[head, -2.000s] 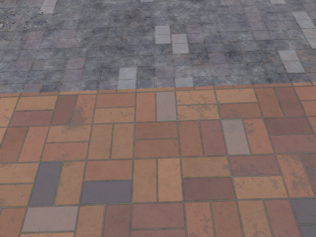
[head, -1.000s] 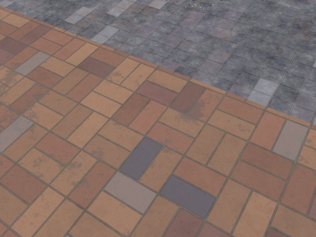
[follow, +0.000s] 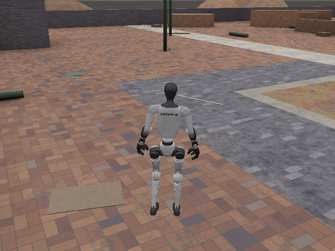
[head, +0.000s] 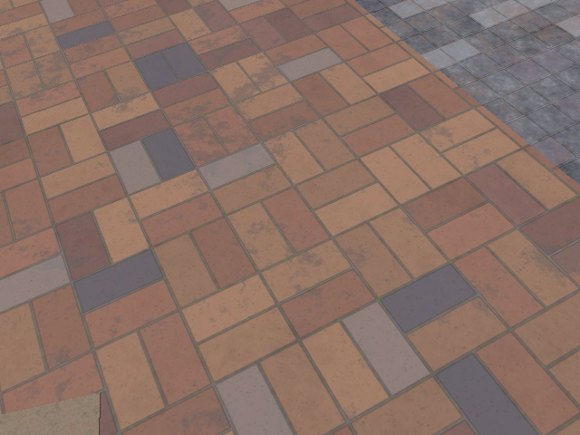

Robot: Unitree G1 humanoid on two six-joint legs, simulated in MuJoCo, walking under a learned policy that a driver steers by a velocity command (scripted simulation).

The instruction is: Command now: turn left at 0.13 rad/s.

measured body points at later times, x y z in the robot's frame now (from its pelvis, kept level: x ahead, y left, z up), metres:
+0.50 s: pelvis +0.00 +0.03 +0.00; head +0.01 +0.03 +0.45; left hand +0.04 +0.29 -0.15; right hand +0.06 -0.23 -0.14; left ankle -0.03 +0.12 -0.74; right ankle +0.01 -0.09 -0.74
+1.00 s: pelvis +0.12 -0.04 +0.00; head +0.12 -0.06 +0.45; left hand +0.11 +0.22 -0.14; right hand +0.14 -0.29 -0.16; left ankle +0.07 +0.10 -0.67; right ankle +0.08 -0.10 -0.74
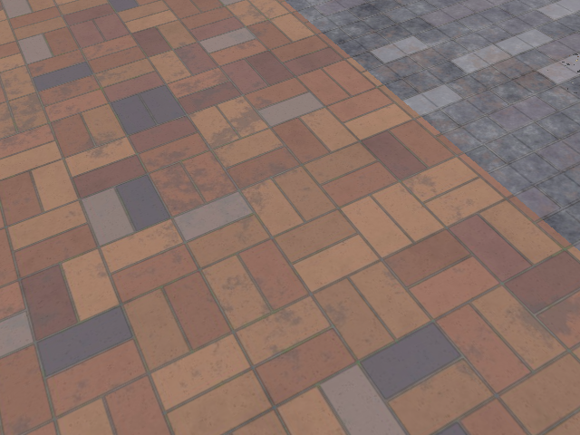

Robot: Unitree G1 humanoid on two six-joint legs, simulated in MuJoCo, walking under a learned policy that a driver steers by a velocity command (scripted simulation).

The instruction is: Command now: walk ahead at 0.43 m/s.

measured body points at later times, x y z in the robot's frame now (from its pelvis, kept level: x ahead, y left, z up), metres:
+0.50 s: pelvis +0.27 +0.02 -0.01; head +0.29 +0.02 +0.44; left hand +0.30 +0.27 -0.16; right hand +0.31 -0.24 -0.15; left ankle +0.31 +0.07 -0.74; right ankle +0.20 -0.10 -0.65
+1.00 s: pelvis +0.56 -0.03 -0.01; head +0.58 -0.04 +0.44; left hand +0.67 +0.22 -0.14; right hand +0.53 -0.27 -0.17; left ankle +0.43 +0.08 -0.65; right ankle +0.62 -0.09 -0.74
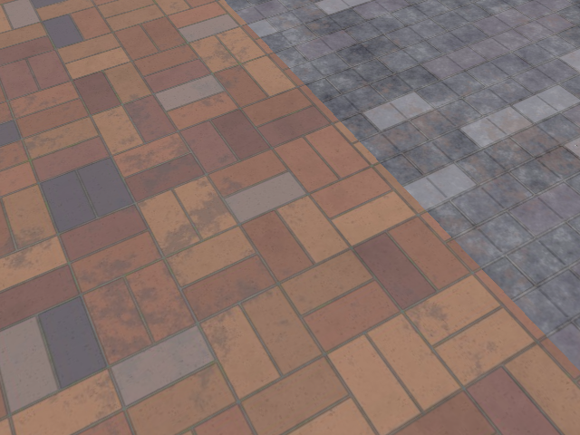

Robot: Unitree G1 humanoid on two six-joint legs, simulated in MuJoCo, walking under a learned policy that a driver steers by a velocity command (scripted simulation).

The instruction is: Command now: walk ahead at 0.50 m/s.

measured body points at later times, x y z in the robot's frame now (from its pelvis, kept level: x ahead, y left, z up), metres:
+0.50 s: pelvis +0.27 +0.04 -0.01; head +0.31 +0.05 +0.44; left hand +0.21 +0.28 -0.16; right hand +0.43 -0.20 -0.12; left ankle +0.35 +0.11 -0.73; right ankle +0.10 -0.06 -0.66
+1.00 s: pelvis +0.53 +0.01 -0.01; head +0.57 +0.00 +0.43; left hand +0.75 +0.20 -0.13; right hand +0.42 -0.21 -0.16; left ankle +0.36 +0.11 -0.72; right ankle +0.62 -0.05 -0.74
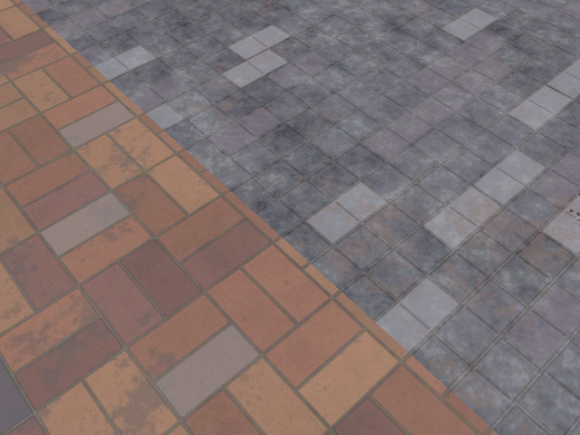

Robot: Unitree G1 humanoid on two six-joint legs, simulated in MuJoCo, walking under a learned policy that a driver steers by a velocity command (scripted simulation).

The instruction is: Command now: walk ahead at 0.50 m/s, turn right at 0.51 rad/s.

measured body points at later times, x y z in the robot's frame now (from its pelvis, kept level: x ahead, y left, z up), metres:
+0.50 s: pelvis +0.27 -0.01 +0.01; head +0.31 -0.02 +0.46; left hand +0.29 +0.28 -0.11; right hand +0.44 -0.28 -0.08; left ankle +0.45 +0.07 -0.70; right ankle +0.10 -0.05 -0.72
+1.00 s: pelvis +0.50 -0.09 +0.02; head +0.52 -0.11 +0.47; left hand +0.79 +0.01 -0.07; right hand +0.35 -0.30 -0.12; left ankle +0.45 +0.06 -0.72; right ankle +0.56 -0.23 -0.71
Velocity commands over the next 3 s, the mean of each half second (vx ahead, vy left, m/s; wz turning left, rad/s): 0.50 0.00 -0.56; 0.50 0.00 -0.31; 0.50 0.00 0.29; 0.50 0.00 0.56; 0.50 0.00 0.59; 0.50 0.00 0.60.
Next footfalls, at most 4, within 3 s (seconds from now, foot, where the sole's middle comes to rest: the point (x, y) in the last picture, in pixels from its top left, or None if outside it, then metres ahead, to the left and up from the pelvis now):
0.54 left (277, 421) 0.49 0.05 -0.76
1.02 right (405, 371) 0.59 -0.25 -0.76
1.56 left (360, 255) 0.92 -0.18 -0.76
2.10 right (406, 170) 1.23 -0.36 -0.76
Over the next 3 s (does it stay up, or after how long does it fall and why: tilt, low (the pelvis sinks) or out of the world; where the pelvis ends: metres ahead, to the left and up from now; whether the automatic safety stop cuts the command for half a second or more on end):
stays up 1.47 -0.08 0.02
